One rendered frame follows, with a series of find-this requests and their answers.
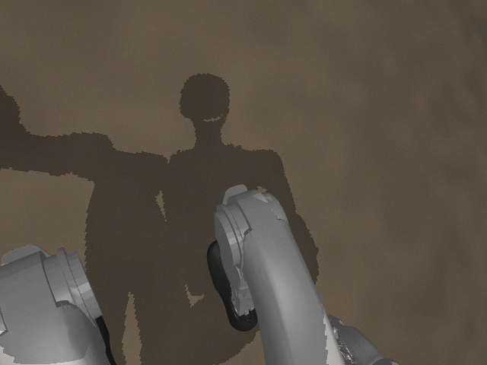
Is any left robot foot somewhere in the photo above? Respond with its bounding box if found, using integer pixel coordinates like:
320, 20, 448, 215
95, 316, 116, 365

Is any right robot foot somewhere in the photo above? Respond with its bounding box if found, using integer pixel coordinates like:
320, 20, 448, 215
207, 240, 257, 332

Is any right robot hand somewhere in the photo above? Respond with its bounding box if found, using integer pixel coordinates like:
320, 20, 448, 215
328, 314, 385, 365

